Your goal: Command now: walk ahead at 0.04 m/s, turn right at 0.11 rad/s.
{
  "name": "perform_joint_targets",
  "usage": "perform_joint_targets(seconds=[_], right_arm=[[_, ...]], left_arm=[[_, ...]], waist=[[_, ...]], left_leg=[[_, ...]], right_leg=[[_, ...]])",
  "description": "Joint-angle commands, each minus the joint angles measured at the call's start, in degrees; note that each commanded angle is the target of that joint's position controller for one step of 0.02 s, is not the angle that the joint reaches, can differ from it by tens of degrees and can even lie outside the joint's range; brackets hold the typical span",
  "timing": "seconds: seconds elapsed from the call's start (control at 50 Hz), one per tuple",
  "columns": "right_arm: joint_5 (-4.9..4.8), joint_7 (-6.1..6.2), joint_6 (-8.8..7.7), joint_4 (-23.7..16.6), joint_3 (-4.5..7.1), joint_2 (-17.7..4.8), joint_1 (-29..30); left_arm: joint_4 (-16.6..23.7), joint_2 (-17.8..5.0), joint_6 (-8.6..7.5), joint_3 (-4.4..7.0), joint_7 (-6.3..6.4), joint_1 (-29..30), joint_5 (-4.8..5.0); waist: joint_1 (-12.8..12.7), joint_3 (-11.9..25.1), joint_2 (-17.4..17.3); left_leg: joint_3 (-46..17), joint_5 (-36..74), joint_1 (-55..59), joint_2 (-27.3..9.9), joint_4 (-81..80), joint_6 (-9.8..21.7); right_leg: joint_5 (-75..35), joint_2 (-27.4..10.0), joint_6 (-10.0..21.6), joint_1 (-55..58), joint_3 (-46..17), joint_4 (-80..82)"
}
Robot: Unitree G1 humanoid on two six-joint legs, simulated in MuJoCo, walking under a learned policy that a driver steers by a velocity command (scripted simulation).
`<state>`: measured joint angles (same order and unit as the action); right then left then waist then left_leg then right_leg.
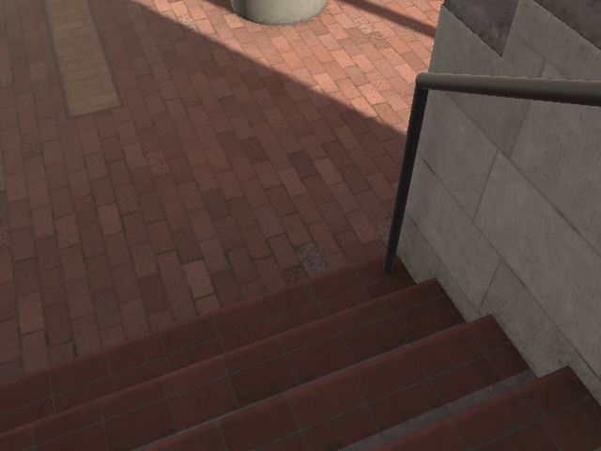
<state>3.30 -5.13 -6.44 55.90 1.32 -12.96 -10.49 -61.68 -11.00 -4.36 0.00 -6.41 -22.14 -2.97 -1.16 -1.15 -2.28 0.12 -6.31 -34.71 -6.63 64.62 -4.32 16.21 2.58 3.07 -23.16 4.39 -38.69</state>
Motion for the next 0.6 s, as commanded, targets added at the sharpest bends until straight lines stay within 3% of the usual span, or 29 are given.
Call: perform_joint_targets(seconds=[0.02,0.04,0.06,0.08,0.1,0.14,0.16,0.18,0.22,0.24,0.26,0.3,0.38,0.42,0.6], right_arm=[[-1.35,-0.02,-0.02,5.48,0.89,-2.81,-27.85],[-3.4,0.23,-0.09,2.14,0.67,-5.77,-17.33],[-3.7,-0.24,-0.18,-0.63,0.23,-8.94,-5.51],[-3.16,-0.46,-0.02,-1.24,0.6,-9.71,-1.51],[-3.19,0.05,0.1,-1.4,0.83,-9.19,-1.58],[-3.73,-1.66,0.19,0.47,0.2,-5.03,-3.85],[-3.99,-1.91,0.38,1.51,1.05,-7.15,-5.62],[-3.66,-1.64,0.49,2.45,1.76,-7.9,-6.22],[-3.09,-1.09,0.21,3.51,1.39,-4.22,-8.09],[-2.43,3.88,3.44,3.44,-0.18,-0.33,-11.26],[-3.49,5.77,4.53,3.77,-0.21,-0.41,-11.92],[-3.97,6.89,5.78,3.02,0.2,-2.44,-10.75],[-3.27,6.47,7.36,3.02,0.06,-1.67,-9.37],[-3.04,6.19,7.45,3.04,0.03,-1.62,-8.72],[-2.82,6.02,7.04,3.6,0.18,-1.29,-7.31]], left_arm=[[5.95,-6.1,-0.76,-0.82,-0.98,16.52,0.96],[3.87,-6.7,-0.18,0.06,-1.52,7.05,4.4],[2.44,-9.9,1.05,2.38,-0.45,-4.21,5.74],[1.62,-10.48,1.78,2.93,0.33,-6.08,5.11],[2.25,-9.94,2.44,3.33,1.06,-4.01,4.01],[2.52,-8.09,1.75,3.13,1.43,0.75,3.44],[2.17,-6.02,1.64,2.69,1.25,2.3,3.87],[2.64,-5.47,1.4,2.57,1.08,4.11,3.61],[2.6,-6.05,1.19,2.96,1.22,5.46,3.34],[3.59,-3.69,3.84,2.36,5.79,9.61,4.13],[2.78,-2.81,4.63,1.98,7.69,8.46,5.38],[1.67,-3.65,5.59,1.76,8.9,8.82,5.3],[-0.02,-4.79,7.31,1.79,8.46,10.59,4.34],[-0.87,-4.99,7.39,1.76,8.22,11.27,4.04],[-4.62,-3.1,6.5,1.37,8.05,10.81,3.76]], waist=[[14.1,1.99,2.72],[7.92,0.86,-4.53],[-1.81,0.22,-7.16],[-3.34,1.57,-3.95],[-3.01,3.33,-1.72],[-2.1,-4.05,0.03],[-0.98,-4.58,0.43],[-0.02,-3.0,0.51],[0.61,0.59,0.38],[1.66,3.21,1.63],[1.35,5.64,1.91],[1.42,5.87,1.38],[1.21,0.07,0.56],[1.26,-2.07,0.67],[1.3,-2.99,1.93]], left_leg=[[0.68,2.77,34.08,1.33,-6.93,-2.35],[0.7,15.48,28.06,0.43,-23.38,-0.5],[-3.17,18.91,20.29,0.45,-29.9,3.84],[-1.55,13.84,20.47,0.62,-32.52,4.89],[0.03,8.96,22.89,1.36,-33.25,4.89],[-3.51,-5.88,10.88,0.72,-37.35,7.01],[-2.42,-3.98,11.91,1.04,-37.59,7.26],[-1.0,-2.27,14.08,1.86,-36.56,7.35],[0.9,6.5,18.69,2.72,-34.67,6.48],[-3.4,26.09,21.98,-2.44,-33.67,5.96],[-2.97,30.68,24.58,-2.94,-33.13,5.92],[-2.57,26.17,25.8,-2.46,-34.77,6.21],[-2.6,5.7,22.85,-1.4,-40.51,6.31],[-2.77,1.38,22.42,-1.27,-42.68,6.22],[-2.98,-6.21,24.05,-0.65,-47.47,5.93]], right_leg=[[-28.77,-13.26,4.65,-22.04,-7.9,3.32],[-18.81,-9.22,0.47,-12.83,-3.42,1.88],[-6.6,-4.15,-2.52,-3.73,1.0,1.86],[-0.28,-4.57,-2.76,0.36,-0.42,2.91],[2.05,-5.06,-1.8,0.89,-0.63,2.82],[5.76,-4.06,-3.33,4.52,2.42,5.47],[2.14,-3.99,-3.73,5.38,1.47,5.83],[-0.55,-3.68,-2.91,6.25,0.89,6.26],[-7.86,-3.77,-1.76,7.79,0.72,6.95],[-25.93,-8.11,-2.02,12.32,-3.91,5.09],[-29.82,-8.8,-1.93,13.97,-4.41,5.67],[-28.06,-9.07,-1.84,15.54,-4.71,7.75],[-15.74,-9.07,-2.08,14.5,-5.45,13.39],[-13.93,-9.32,-2.35,14.06,-5.99,15.96],[-11.68,-9.62,-2.85,15.65,-6.62,21.96]])
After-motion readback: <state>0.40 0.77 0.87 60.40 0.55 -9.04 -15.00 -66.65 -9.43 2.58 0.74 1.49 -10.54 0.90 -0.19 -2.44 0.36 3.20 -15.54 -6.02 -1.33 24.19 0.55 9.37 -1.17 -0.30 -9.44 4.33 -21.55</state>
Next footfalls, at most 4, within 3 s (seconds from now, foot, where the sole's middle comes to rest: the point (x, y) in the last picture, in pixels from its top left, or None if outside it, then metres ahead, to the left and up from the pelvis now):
0.02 left None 0.02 0.13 -0.75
1.74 left None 0.34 0.12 -0.92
2.24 right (343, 422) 0.68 -0.07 -1.09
2.80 left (238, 384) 0.87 0.26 -1.26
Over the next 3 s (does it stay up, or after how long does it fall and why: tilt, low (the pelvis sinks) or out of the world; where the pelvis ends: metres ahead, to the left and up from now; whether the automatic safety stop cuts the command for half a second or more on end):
stays up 0.92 0.18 -0.50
